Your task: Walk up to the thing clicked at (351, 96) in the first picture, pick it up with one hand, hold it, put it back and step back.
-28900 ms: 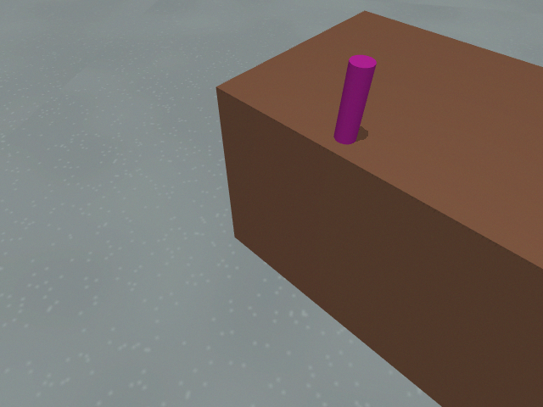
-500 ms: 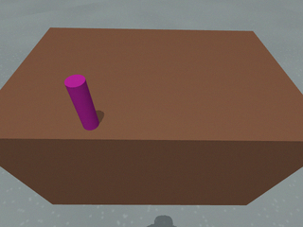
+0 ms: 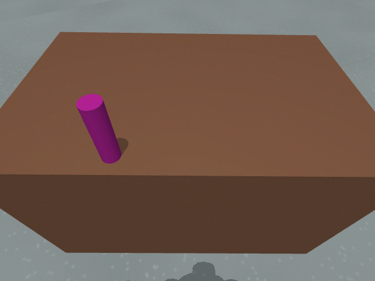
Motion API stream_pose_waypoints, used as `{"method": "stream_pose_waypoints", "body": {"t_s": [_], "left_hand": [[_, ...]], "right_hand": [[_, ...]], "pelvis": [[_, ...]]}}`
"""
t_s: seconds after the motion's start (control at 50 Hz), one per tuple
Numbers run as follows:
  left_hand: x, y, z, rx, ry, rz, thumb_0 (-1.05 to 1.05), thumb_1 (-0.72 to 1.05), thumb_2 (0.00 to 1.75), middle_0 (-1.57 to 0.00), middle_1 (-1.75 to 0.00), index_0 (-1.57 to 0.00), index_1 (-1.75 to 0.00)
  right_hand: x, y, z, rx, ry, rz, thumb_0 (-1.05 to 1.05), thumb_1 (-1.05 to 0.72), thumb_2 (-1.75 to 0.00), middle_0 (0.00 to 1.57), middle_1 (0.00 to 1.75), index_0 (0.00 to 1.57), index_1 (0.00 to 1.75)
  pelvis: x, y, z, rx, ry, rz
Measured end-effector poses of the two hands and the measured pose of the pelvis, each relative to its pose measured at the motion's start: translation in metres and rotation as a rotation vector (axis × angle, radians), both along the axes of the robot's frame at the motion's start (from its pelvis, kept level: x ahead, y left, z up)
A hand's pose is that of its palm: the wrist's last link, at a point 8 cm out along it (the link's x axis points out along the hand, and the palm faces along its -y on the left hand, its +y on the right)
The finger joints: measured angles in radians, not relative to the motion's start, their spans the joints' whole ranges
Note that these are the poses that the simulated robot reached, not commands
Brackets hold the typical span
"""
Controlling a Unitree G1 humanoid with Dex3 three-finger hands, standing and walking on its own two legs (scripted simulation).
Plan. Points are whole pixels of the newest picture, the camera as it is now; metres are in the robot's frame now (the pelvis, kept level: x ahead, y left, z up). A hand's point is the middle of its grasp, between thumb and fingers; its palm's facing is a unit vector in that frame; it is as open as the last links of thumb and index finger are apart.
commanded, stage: stand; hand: left
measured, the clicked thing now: (101, 132) +0.43 +0.21 +0.06
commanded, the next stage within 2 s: step back in 0.46 s
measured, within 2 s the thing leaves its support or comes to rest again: neither
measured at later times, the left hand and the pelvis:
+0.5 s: hand out of the picture +0.07 +0.25 -0.16, palm faces -0.01 -0.94 -0.34, open 7.4 cm; pelvis +0.00 +0.00 +0.00, yaw +0 degrees
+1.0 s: hand out of the picture +0.05 +0.30 -0.18, palm faces -0.05 -0.93 -0.37, open 7.4 cm; pelvis -0.10 +0.04 -0.02, yaw -1 degrees
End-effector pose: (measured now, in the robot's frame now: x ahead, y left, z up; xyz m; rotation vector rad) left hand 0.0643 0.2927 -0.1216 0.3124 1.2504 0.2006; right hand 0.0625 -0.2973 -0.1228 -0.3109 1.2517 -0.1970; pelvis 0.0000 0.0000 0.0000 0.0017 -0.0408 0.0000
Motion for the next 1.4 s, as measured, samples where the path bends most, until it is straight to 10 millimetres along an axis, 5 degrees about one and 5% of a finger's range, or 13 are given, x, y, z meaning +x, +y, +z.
{"method": "stream_pose_waypoints", "body": {"t_s": [0.48,0.68,0.8,0.92,1.0,1.12,1.28,1.4], "left_hand": [[-0.001,0.002,0.001,0.002,-0.007,0.005,0.01,0.90,0.90,-0.21,-0.30,-0.20,-0.30],[-0.011,0.018,-0.007,0.058,-0.032,-0.009,0.01,0.90,0.90,-0.21,-0.30,-0.20,-0.30],[-0.016,0.033,-0.014,0.063,-0.068,-0.050,0.01,0.90,0.90,-0.21,-0.30,-0.20,-0.30],[-0.012,0.052,-0.029,0.046,-0.128,-0.059,0.01,0.90,0.90,-0.21,-0.30,-0.20,-0.30],[-0.024,0.049,-0.025,0.023,-0.110,-0.069,0.01,0.90,0.90,-0.21,-0.30,-0.20,-0.30],[-0.059,0.046,-0.021,0.013,-0.057,-0.102,0.01,0.90,0.90,-0.21,-0.30,-0.20,-0.30],[-0.101,0.034,-0.016,0.057,-0.055,-0.133,0.01,0.90,0.90,-0.21,-0.30,-0.20,-0.30],[-0.138,0.021,0.004,0.060,-0.083,-0.118,0.01,0.90,0.90,-0.21,-0.30,-0.20,-0.30]], "right_hand": [[-0.003,-0.002,0.001,-0.001,0.002,-0.006,0.01,-0.90,-0.90,0.20,0.30,0.20,0.30],[-0.011,-0.020,-0.009,-0.035,-0.014,-0.016,0.01,-0.90,-0.90,0.21,0.30,0.20,0.30],[-0.034,-0.014,-0.007,-0.069,-0.020,-0.015,0.01,-0.90,-0.90,0.20,0.30,0.20,0.30],[-0.084,0.009,-0.005,-0.108,0.031,0.000,0.01,-0.90,-0.90,0.20,0.30,0.20,0.30],[-0.114,0.021,0.006,-0.106,0.059,-0.026,0.01,-0.90,-0.90,0.21,0.30,0.20,0.30],[-0.133,0.025,0.008,-0.100,0.005,-0.047,0.01,-0.90,-0.90,0.21,0.30,0.21,0.30],[-0.157,0.005,-0.012,-0.068,-0.077,-0.054,0.01,-0.90,-0.90,0.21,0.30,0.21,0.30],[-0.180,-0.003,-0.012,-0.042,-0.083,-0.070,0.01,-0.90,-0.90,0.21,0.30,0.20,0.30]], "pelvis": [[-0.002,-0.001,0.000,0.000,0.002,-0.001],[-0.037,-0.003,-0.018,-0.007,0.007,0.001],[-0.060,0.015,-0.026,0.007,0.008,-0.002],[-0.084,0.035,-0.034,-0.001,0.004,-0.008],[-0.097,0.038,-0.022,-0.019,0.011,-0.020],[-0.120,0.041,-0.017,-0.022,0.016,-0.057],[-0.160,0.025,-0.030,-0.008,0.006,-0.106],[-0.188,0.018,-0.021,0.017,-0.004,-0.099]]}}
